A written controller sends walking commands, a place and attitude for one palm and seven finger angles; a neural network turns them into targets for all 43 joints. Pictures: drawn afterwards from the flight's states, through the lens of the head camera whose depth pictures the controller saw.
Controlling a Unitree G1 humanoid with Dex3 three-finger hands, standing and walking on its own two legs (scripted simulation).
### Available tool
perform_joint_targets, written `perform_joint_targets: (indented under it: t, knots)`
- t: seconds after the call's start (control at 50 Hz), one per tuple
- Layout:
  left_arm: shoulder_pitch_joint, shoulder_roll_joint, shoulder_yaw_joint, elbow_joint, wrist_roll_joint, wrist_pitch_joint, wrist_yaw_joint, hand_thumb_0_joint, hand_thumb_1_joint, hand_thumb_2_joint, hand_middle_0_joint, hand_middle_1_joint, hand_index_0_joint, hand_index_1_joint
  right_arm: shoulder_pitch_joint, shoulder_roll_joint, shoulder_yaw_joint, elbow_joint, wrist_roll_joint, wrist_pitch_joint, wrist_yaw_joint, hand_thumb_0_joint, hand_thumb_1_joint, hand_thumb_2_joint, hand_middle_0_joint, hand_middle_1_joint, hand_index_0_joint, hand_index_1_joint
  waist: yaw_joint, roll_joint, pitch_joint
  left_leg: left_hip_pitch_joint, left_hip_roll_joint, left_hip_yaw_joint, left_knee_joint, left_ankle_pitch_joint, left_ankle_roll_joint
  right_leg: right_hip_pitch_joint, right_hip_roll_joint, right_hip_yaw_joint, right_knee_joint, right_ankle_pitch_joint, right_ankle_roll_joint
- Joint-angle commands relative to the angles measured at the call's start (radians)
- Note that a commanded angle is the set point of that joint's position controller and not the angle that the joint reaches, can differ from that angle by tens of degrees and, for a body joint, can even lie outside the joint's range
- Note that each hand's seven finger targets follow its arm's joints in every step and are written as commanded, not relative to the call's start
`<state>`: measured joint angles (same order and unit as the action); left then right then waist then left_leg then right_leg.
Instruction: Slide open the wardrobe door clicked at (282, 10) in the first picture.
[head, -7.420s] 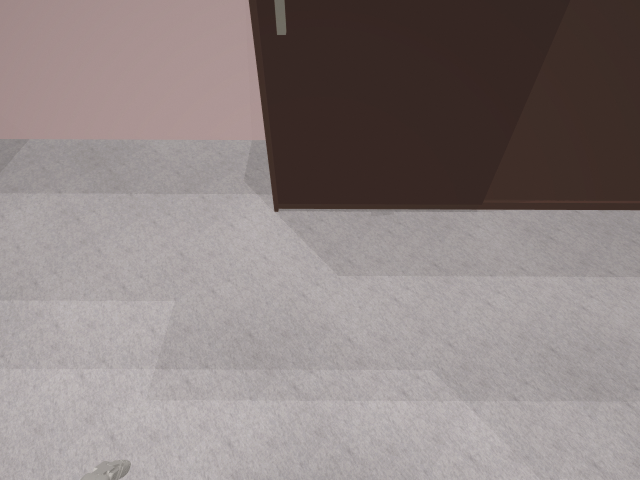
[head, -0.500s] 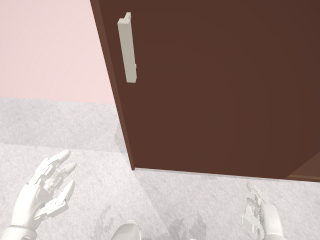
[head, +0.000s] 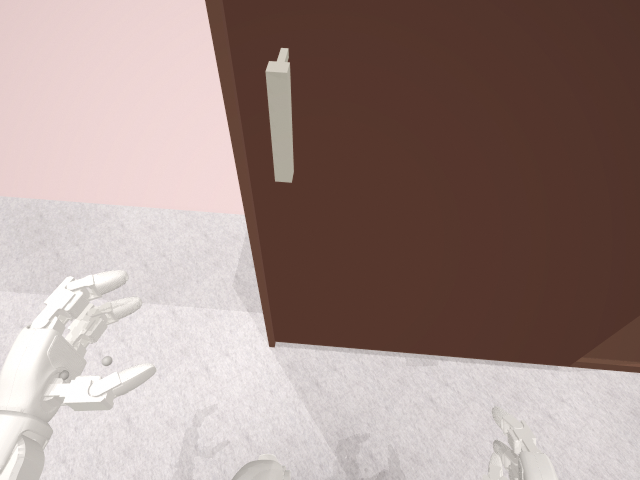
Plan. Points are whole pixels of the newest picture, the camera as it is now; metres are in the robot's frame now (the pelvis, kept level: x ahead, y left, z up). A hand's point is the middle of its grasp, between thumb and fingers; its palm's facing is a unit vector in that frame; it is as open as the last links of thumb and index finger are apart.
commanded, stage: raise the hand with hooked fingers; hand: left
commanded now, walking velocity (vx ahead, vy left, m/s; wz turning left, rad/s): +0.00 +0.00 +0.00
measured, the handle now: (284, 118) +0.56 +0.10 +0.15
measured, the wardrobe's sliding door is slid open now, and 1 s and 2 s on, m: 0.00 0.00 0.00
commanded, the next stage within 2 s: move the hooked fingers beside the handle in 1.24 s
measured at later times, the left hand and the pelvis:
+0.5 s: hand (48, 315) +0.24 +0.28 +0.14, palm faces +0.05 -1.00 -0.05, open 13.8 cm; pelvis -0.01 +0.01 +0.03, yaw +2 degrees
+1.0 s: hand (61, 280) +0.26 +0.26 +0.17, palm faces +0.03 -1.00 -0.05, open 14.0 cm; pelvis +0.00 -0.01 +0.03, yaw +1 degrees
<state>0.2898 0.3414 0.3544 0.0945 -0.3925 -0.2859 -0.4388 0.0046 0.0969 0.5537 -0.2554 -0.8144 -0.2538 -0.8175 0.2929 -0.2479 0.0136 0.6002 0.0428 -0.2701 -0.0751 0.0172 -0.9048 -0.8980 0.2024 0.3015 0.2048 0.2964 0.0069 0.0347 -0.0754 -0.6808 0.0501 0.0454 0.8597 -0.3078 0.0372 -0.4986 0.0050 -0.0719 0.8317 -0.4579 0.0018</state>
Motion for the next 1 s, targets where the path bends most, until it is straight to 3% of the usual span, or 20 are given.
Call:
perform_joint_targets:
  t: [0.0,0.06,0.08,0.24,0.3,0.32,0.38,0.42,0.5,0.66,0.72,0.8,0.86,0.92,0.98]
  knots:
    - [-0.107,0.208,0.096,-0.23,-0.014,-0.047,0.005,0.0,-0.127,0.46,-0.273,-0.96,-0.273,-0.96,-0.074,-0.152,-0.053,-0.168,0.008,-0.065,-0.012,0.0,-0.9,-0.9,0.2,0.3,0.2,0.3,0.012,0.038,-0.194,0.339,-0.02,-0.098,-0.165,0.103,-0.007,-0.074,0.039,0.001,-0.153,0.177,-0.013]
    - [-0.189,0.229,0.096,-0.253,-0.007,-0.032,0.017,0.0,-0.197,0.43,-0.278,-1.005,-0.278,-1.005,-0.081,-0.156,-0.041,-0.161,0.008,-0.062,-0.023,0.0,-0.9,-0.9,0.2,0.3,0.2,0.3,0.009,0.055,-0.161,0.359,-0.016,-0.12,-0.204,0.052,-0.012,-0.053,0.04,-0.005,-0.173,0.142,-0.021]
    - [-0.203,0.228,0.094,-0.265,-0.005,-0.025,0.018,0.0,-0.22,0.42,-0.28,-1.02,-0.28,-1.02,-0.088,-0.152,-0.039,-0.166,0.011,-0.062,-0.023,0.0,-0.9,-0.9,0.2,0.3,0.2,0.3,0.013,0.088,-0.172,0.38,-0.016,-0.123,-0.22,0.044,-0.015,-0.052,0.039,-0.007,-0.177,0.137,-0.021]
    - [-0.289,0.239,0.086,-0.221,0.007,0.07,0.01,0.0,-0.407,0.34,-0.293,-1.14,-0.293,-1.14,-0.113,-0.148,-0.018,-0.165,0.018,-0.048,-0.034,0.0,-0.9,-0.9,0.2,0.3,0.2,0.3,0.015,0.113,-0.114,0.448,-0.009,-0.155,-0.32,-0.017,-0.028,0.002,0.042,-0.019,-0.246,0.14,-0.023]
    - [-0.345,0.256,0.103,-0.178,-0.003,0.113,-0.001,0.0,-0.477,0.31,-0.298,-1.185,-0.298,-1.185,-0.123,-0.151,-0.013,-0.168,0.021,-0.038,-0.041,0.0,-0.9,-0.9,0.2,0.3,0.2,0.3,0.013,0.052,-0.092,0.442,-0.014,-0.145,-0.342,-0.044,-0.021,0.031,0.043,-0.015,-0.287,0.131,-0.019]
    - [-0.362,0.267,0.111,-0.181,0.001,0.119,-0.005,0.0,-0.5,0.3,-0.3,-1.2,-0.3,-1.2,-0.126,-0.153,-0.012,-0.167,0.02,-0.037,-0.042,0.0,-0.9,-0.9,0.2,0.3,0.2,0.3,0.017,0.069,-0.103,0.458,-0.015,-0.146,-0.345,-0.033,-0.022,0.043,0.043,-0.014,-0.291,0.136,-0.022]
    - [-0.42,0.282,0.111,-0.194,0.004,0.136,-0.011,0.0,-0.5,0.3,-0.3,-1.2,-0.3,-1.2,-0.139,-0.148,-0.004,-0.171,0.022,-0.035,-0.043,0.0,-0.9,-0.9,0.2,0.3,0.2,0.3,0.018,0.106,-0.11,0.489,-0.02,-0.138,-0.361,-0.034,-0.022,0.067,0.041,-0.008,-0.316,0.137,-0.024]
    - [-0.429,0.296,0.127,-0.172,0.002,0.148,-0.013,0.0,-0.5,0.3,-0.3,-1.2,-0.3,-1.2,-0.137,-0.148,-0.002,-0.169,0.022,-0.034,-0.047,0.0,-0.9,-0.9,0.2,0.3,0.2,0.3,0.019,0.07,-0.111,0.5,-0.019,-0.144,-0.373,-0.032,-0.02,0.078,0.042,-0.01,-0.331,0.141,-0.022]
    - [-0.494,0.324,0.137,-0.149,0.003,0.166,-0.023,0.0,-0.5,0.3,-0.3,-1.2,-0.3,-1.2,-0.147,-0.148,0.004,-0.161,0.026,-0.034,-0.052,0.0,-0.9,-0.9,0.2,0.3,0.2,0.3,0.02,0.099,-0.084,0.505,-0.024,-0.135,-0.396,-0.055,-0.02,0.098,0.039,-0.002,-0.364,0.124,-0.022]
    - [-0.57,0.392,0.18,-0.116,-0.003,0.199,-0.048,0.0,-0.5,0.3,-0.3,-1.2,-0.3,-1.2,-0.15,-0.149,0.008,-0.15,0.03,-0.042,-0.055,0.0,-0.9,-0.9,0.2,0.3,0.2,0.3,0.029,0.075,-0.098,0.534,-0.037,-0.113,-0.398,0.019,-0.01,0.155,0.039,0.014,-0.417,0.152,-0.021]
    - [-0.601,0.398,0.179,-0.097,-0.007,0.212,-0.057,0.0,-0.5,0.3,-0.3,-1.2,-0.3,-1.2,-0.15,-0.147,0.01,-0.149,0.035,-0.044,-0.055,0.0,-0.9,-0.9,0.2,0.3,0.2,0.3,0.026,0.086,-0.087,0.541,-0.04,-0.108,-0.404,0.025,-0.01,0.156,0.033,0.017,-0.431,0.152,-0.019]
    - [-0.538,0.36,0.157,-0.017,-0.014,0.237,-0.076,0.0,-0.5,0.3,-0.3,-1.2,-0.3,-1.2,-0.143,-0.152,0.003,-0.147,0.037,-0.043,-0.047,0.0,-0.9,-0.9,0.2,0.3,0.2,0.3,0.026,0.033,-0.057,0.513,-0.043,-0.094,-0.387,0.053,-0.006,0.144,0.026,0.034,-0.44,0.172,-0.011]
    - [-0.569,0.386,0.173,-0.04,-0.014,0.23,-0.076,0.0,-0.5,0.3,-0.3,-1.2,-0.3,-1.2,-0.146,-0.155,-0.002,-0.153,0.038,-0.043,-0.044,0.0,-0.9,-0.9,0.2,0.3,0.2,0.3,0.03,0.012,-0.076,0.511,-0.046,-0.087,-0.373,0.078,-0.004,0.154,0.025,0.04,-0.435,0.183,-0.008]
    - [-0.589,0.4,0.19,-0.094,-0.011,0.208,-0.065,0.0,-0.5,0.3,-0.3,-1.2,-0.3,-1.2,-0.145,-0.149,-0.001,-0.157,0.035,-0.044,-0.043,0.0,-0.9,-0.9,0.2,0.3,0.2,0.3,0.034,0.065,-0.121,0.548,-0.048,-0.08,-0.365,0.125,-0.003,0.168,0.025,0.036,-0.42,0.234,-0.009]
    - [-0.584,0.402,0.2,-0.087,-0.013,0.193,-0.053,0.0,-0.5,0.3,-0.3,-1.2,-0.3,-1.2,-0.143,-0.146,-0.002,-0.15,0.033,-0.044,-0.046,0.0,-0.9,-0.9,0.2,0.3,0.2,0.3,0.029,0.043,-0.1,0.536,-0.048,-0.072,-0.358,0.134,0.001,0.167,0.021,0.049,-0.424,0.256,-0.003]
